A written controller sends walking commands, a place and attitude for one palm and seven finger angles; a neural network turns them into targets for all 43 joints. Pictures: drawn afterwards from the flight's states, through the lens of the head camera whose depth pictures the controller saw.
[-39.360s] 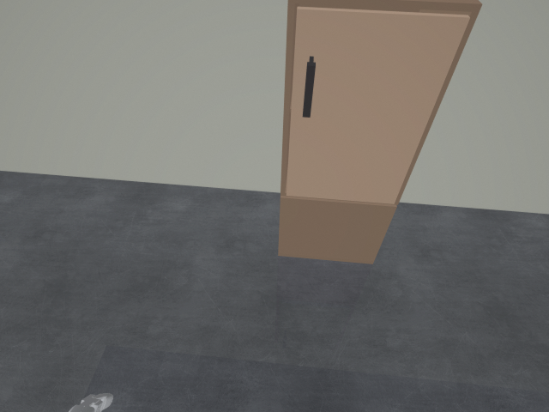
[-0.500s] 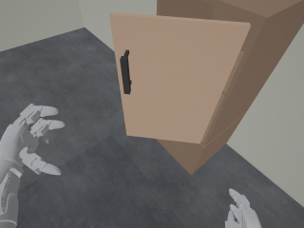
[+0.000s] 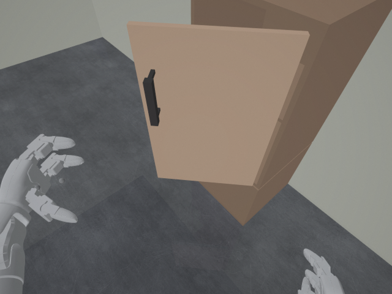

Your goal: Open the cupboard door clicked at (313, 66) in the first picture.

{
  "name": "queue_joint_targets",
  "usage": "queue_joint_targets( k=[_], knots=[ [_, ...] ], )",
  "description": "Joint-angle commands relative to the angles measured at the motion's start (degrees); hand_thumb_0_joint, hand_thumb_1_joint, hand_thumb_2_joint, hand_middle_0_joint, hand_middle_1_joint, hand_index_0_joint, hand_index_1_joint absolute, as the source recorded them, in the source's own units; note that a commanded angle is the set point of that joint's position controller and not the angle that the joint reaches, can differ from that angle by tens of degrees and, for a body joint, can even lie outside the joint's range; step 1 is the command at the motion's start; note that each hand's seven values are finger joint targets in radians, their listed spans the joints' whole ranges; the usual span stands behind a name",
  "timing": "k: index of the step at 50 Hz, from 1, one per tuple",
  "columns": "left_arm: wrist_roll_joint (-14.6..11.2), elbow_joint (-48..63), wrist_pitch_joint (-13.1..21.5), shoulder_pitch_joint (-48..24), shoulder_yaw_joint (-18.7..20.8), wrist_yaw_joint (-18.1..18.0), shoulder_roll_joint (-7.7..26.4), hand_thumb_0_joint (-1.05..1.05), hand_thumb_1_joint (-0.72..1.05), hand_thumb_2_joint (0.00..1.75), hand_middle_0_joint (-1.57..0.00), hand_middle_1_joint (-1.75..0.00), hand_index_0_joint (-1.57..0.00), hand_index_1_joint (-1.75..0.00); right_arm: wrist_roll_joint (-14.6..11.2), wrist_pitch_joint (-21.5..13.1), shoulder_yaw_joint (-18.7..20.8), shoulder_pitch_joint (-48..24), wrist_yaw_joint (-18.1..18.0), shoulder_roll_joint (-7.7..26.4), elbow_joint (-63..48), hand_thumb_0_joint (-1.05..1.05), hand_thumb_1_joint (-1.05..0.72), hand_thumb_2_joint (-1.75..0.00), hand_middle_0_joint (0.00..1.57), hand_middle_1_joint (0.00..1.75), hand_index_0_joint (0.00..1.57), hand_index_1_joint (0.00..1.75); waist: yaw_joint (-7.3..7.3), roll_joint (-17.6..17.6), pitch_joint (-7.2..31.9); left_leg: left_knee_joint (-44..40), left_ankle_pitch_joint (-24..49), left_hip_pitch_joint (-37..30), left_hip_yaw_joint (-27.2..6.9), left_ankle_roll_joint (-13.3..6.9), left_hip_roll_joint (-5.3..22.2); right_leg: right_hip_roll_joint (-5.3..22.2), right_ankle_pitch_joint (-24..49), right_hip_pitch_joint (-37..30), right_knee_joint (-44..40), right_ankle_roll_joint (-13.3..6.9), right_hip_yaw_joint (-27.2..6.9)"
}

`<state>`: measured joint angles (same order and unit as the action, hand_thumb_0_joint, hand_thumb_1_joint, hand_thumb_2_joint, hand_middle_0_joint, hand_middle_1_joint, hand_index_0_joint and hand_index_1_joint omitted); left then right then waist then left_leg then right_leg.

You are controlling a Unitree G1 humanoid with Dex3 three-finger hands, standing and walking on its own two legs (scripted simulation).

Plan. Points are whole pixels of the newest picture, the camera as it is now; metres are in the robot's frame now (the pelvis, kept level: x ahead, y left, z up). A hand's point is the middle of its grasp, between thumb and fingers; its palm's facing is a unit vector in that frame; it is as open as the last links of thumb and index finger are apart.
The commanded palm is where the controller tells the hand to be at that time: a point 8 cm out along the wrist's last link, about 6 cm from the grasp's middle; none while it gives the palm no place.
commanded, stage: raise the hand with hooked fingers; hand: left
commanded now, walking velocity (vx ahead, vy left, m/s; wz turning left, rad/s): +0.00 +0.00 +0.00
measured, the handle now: (153, 98) +0.55 +0.15 +0.09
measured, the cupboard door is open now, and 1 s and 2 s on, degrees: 44 44 44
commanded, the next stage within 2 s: move the hooked fingers beside the handle in 0.08 s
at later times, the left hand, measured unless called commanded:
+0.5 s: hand (76, 161) +0.33 +0.26 +0.10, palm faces -0.03 -1.00 -0.02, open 14.0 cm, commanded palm +0.30 +0.31 +0.10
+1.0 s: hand (97, 140) +0.39 +0.24 +0.10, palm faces -0.03 -1.00 -0.01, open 14.0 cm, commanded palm +0.37 +0.29 +0.10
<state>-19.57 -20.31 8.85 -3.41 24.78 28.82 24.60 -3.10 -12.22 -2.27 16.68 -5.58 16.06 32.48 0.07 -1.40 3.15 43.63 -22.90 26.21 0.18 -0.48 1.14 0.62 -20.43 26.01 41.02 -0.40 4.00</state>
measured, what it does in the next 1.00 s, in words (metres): stands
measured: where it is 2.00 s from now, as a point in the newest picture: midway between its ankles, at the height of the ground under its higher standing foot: outside the picture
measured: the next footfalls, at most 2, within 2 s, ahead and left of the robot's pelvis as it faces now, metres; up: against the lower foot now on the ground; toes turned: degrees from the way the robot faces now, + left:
none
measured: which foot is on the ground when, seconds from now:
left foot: down 0.00-1.00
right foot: down 0.00-1.00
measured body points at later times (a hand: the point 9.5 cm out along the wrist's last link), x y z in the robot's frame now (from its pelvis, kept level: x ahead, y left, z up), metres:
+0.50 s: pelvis -0.01 +0.00 +0.00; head +0.02 +0.00 +0.45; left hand +0.33 +0.31 +0.11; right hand +0.13 -0.26 -0.08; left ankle -0.01 +0.11 -0.71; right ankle +0.00 -0.12 -0.71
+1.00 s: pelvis +0.00 +0.01 +0.00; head +0.05 +0.01 +0.44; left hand +0.39 +0.29 +0.10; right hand +0.09 -0.26 -0.10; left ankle -0.01 +0.11 -0.71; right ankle +0.00 -0.12 -0.71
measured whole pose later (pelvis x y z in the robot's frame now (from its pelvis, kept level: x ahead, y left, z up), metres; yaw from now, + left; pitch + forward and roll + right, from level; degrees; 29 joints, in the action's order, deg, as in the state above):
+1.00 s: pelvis +0.00 +0.01 +0.00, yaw -1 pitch +9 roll -1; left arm -13.8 -44.3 12.9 -27.7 21.9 24.2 26.0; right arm -2.6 -5.7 -2.1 19.4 -4.5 15.8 34.9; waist -3.2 -0.7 3.6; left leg 44.4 -22.4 31.1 1.2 -0.9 1.0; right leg 0.7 -19.6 31.4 42.0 0.0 2.9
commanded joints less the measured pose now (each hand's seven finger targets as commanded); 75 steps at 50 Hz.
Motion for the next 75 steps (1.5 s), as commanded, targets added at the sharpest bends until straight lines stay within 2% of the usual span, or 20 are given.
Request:
queue_joint_targets(
  k=[1,4,9,12,15,19,27,29,33,36,42,43,47,48,53,56,64,68,71,75],
  knots=[
    [-2.3,10.7,3.6,-12.8,6.6,0.0,16.2,0.00,-0.50,0.30,-0.30,-1.20,-0.30,-1.20,-0.2,-2.9,2.9,-2.9,-1.1,7.7,-8.2,0.00,-0.90,-0.90,0.20,0.30,0.20,0.30,0.39,-2.8,12.9,-6.6,18.3,-5.8,-1.2,-0.7,-1.3,-1.4,16.7,-6.0,-4.7,-0.9,-1.2],
    [-2.7,8.1,2.8,-13.3,5.7,0.8,15.3,0.00,-0.50,0.30,-0.30,-1.20,-0.30,-1.20,-0.4,-2.6,2.9,-3.1,-1.1,7.9,-7.9,0.00,-0.90,-0.90,0.20,0.30,0.20,0.30,0.09,-1.6,10.8,-6.6,17.1,-4.7,-0.9,-0.7,-1.4,-1.3,16.4,-5.7,-5.2,-0.7,-1.5],
    [-2.1,8.4,2.6,-14.5,4.7,1.3,15.3,0.00,-0.50,0.30,-0.30,-1.20,-0.30,-1.20,-0.3,-2.4,3.0,-3.2,-1.0,7.8,-8.3,0.00,-0.90,-0.90,0.20,0.30,0.20,0.30,0.05,-2.1,12.2,-6.4,16.8,-5.2,-0.6,-0.9,-1.5,-1.1,16.0,-5.7,-5.3,-0.7,-1.9],
    [-1.7,7.8,3.7,-22.0,4.7,0.7,17.1,0.00,-0.50,0.30,-0.30,-1.20,-0.30,-1.20,-0.1,-2.1,2.8,-2.7,-1.5,8.2,-7.1,0.00,-0.90,-0.90,0.20,0.30,0.20,0.30,-1.25,-0.7,10.9,-5.8,15.1,-4.4,-0.8,-0.9,-1.4,-1.2,14.3,-4.5,-5.5,-0.8,-2.4],
    [-1.2,4.8,4.8,-24.9,5.6,0.3,17.9,0.00,-0.50,0.30,-0.30,-1.20,-0.30,-1.20,-0.2,-1.9,2.7,-2.3,-1.7,8.0,-6.5,0.00,-0.90,-0.90,0.20,0.30,0.20,0.30,-1.33,-2.0,12.0,-6.1,13.6,-4.2,-1.0,-0.8,-1.4,-1.1,12.3,-4.1,-5.5,-0.7,-2.5],
    [0.0,3.4,5.3,-30.0,1.9,0.1,15.9,0.00,-0.50,0.30,-0.30,-1.20,-0.30,-1.20,-0.2,-1.6,2.6,-2.0,-1.8,7.8,-6.1,0.00,-0.90,-0.90,0.20,0.30,0.20,0.30,-1.98,-4.9,13.7,-6.2,13.6,-5.8,-1.2,-0.9,-1.4,-1.0,12.1,-3.3,-5.2,-0.9,-2.4],
    [0.9,-3.9,4.2,-30.4,3.1,-1.6,17.3,0.00,-0.50,0.30,-0.30,-1.20,-0.30,-1.20,-0.2,0.0,2.8,-0.7,-1.0,8.5,-6.3,0.00,-0.90,-0.90,0.20,0.30,0.20,0.30,-0.76,-1.1,13.8,-6.6,14.0,-3.2,-1.3,-0.6,-1.3,-1.1,12.5,-4.2,-4.6,-1.2,-1.9],
    [1.5,-4.8,4.6,-33.0,2.7,-2.4,17.1,0.00,-0.50,0.30,-0.30,-1.20,-0.30,-1.20,-0.2,0.6,2.9,-0.2,-0.7,8.4,-6.2,0.00,-0.90,-0.90,0.20,0.30,0.20,0.30,-1.40,-0.9,13.8,-6.9,13.6,-2.9,-1.2,-0.7,-1.2,-1.2,12.3,-3.3,-4.5,-0.9,-1.9],
    [2.7,-3.5,6.5,-33.7,3.1,-3.6,17.8,0.00,-0.50,0.30,-0.30,-1.20,-0.30,-1.20,0.2,1.4,3.2,1.0,-0.2,8.2,-6.7,0.00,-0.90,-0.90,0.20,0.30,0.20,0.30,-0.63,-4.3,17.4,-6.5,17.9,-4.7,-1.0,-0.5,-1.1,-1.5,15.9,-4.8,-3.2,-1.2,-2.0],
    [2.7,-3.1,7.7,-35.7,3.0,-4.2,17.5,0.00,-0.50,0.30,-0.30,-1.20,-0.30,-1.20,0.3,1.9,3.5,2.0,0.0,8.3,-5.8,0.00,-0.90,-0.90,0.20,0.30,0.20,0.30,-1.43,-3.7,18.5,-6.1,19.1,-5.6,-1.1,-0.4,-0.8,-1.6,17.2,-4.4,-3.1,-1.0,-1.8],
    [3.5,-10.0,6.9,-41.5,1.1,-4.2,16.7,0.00,-0.50,0.30,-0.30,-1.20,-0.30,-1.20,0.0,3.4,3.4,3.2,-0.2,8.8,-4.4,0.00,-0.90,-0.90,0.20,0.30,0.20,0.30,-2.99,-1.7,14.0,-6.2,15.6,-3.0,-1.2,-0.7,-0.8,-1.7,14.6,-1.9,-3.8,-1.1,-1.8],
    [3.9,-9.6,6.9,-42.4,0.0,-4.1,15.8,0.00,-0.50,0.30,-0.30,-1.20,-0.30,-1.20,0.1,3.6,3.5,3.3,-0.1,8.6,-4.5,0.00,-0.90,-0.90,0.20,0.30,0.20,0.30,-3.19,-2.7,16.0,-6.2,16.3,-3.9,-1.0,-0.8,-0.9,-1.7,15.3,-1.9,-3.6,-1.0,-1.9],
    [4.5,-10.6,8.3,-46.9,-0.4,-4.8,16.4,0.00,-0.50,0.30,-0.30,-1.20,-0.30,-1.20,0.5,4.3,3.5,4.4,0.1,8.8,-3.9,0.00,-0.90,-0.90,0.20,0.30,0.20,0.30,-3.50,-2.7,18.0,-5.2,18.2,-4.7,-1.3,-0.7,-0.8,-1.7,16.5,-1.8,-3.0,-1.1,-2.0],
    [4.6,-11.5,8.8,-46.2,1.9,-5.1,18.6,0.00,-0.50,0.30,-0.30,-1.20,-0.30,-1.20,0.6,4.5,3.7,4.8,0.2,8.9,-3.7,0.00,-0.90,-0.90,0.20,0.30,0.20,0.30,-2.97,-2.6,19.7,-5.0,19.4,-5.0,-1.3,-0.7,-0.7,-1.8,17.7,-2.6,-2.7,-1.1,-2.1],
    [5.4,-18.1,9.4,-48.7,2.3,-5.1,19.7,0.00,-0.50,0.30,-0.30,-1.20,-0.30,-1.20,0.5,5.8,3.5,5.5,0.5,9.0,-3.2,0.00,-0.90,-0.90,0.20,0.30,0.20,0.30,-3.50,-1.7,17.9,-4.5,17.8,-1.8,-0.8,-0.8,-0.7,-1.8,17.5,-2.0,-2.3,-1.0,-2.3],
    [6.4,-20.7,9.6,-52.2,1.2,-4.8,20.0,0.00,-0.50,0.30,-0.30,-1.20,-0.30,-1.20,0.5,6.5,3.6,5.9,0.6,9.1,-3.0,0.00,-0.90,-0.90,0.20,0.30,0.20,0.30,-4.14,-4.3,17.6,-4.1,16.5,-1.1,-0.7,-0.8,-0.8,-1.6,16.3,-0.4,-2.2,-1.0,-2.5],
    [6.8,-24.8,11.9,-61.8,-1.5,-4.5,18.5,0.00,-0.50,0.30,-0.30,-1.20,-0.30,-1.20,0.9,7.9,3.7,8.3,1.0,9.5,-1.5,0.00,-0.90,-0.90,0.20,0.30,0.20,0.30,-6.42,-3.7,20.7,-2.2,18.6,-2.9,-1.6,-0.8,-0.3,-2.1,16.5,3.0,-1.0,-0.9,-2.2],
    [7.9,-28.7,11.8,-66.0,-0.2,-5.5,21.0,0.00,-0.50,0.30,-0.30,-1.20,-0.30,-1.20,1.1,8.7,3.8,10.0,1.1,10.0,-0.3,0.00,-0.90,-0.90,0.20,0.30,0.20,0.30,-7.08,-3.1,21.6,-1.7,17.3,-1.2,-1.9,-1.0,-0.3,-2.1,15.4,3.8,-0.5,-0.6,-2.3],
    [9.1,-31.4,11.7,-65.4,2.9,-6.4,25.3,0.00,-0.50,0.30,-0.30,-1.20,-0.30,-1.20,1.4,9.6,3.7,10.9,1.2,10.2,-0.5,0.00,-0.90,-0.90,0.20,0.30,0.20,0.30,-6.27,-2.7,23.0,-1.3,17.6,1.4,-1.5,-1.0,-0.4,-2.0,16.5,2.0,0.3,-0.6,-2.6],
    [10.3,-31.2,12.9,-67.2,2.6,-6.7,25.7,0.00,-0.50,0.30,-0.30,-1.20,-0.30,-1.20,1.8,10.4,3.7,12.1,1.9,10.0,-0.6,0.00,-0.90,-0.90,0.20,0.30,0.20,0.30,-6.72,-5.8,24.9,0.1,20.8,-0.1,-1.3,-0.9,-0.1,-2.3,18.5,3.4,1.1,-0.5,-2.7]
  ],
)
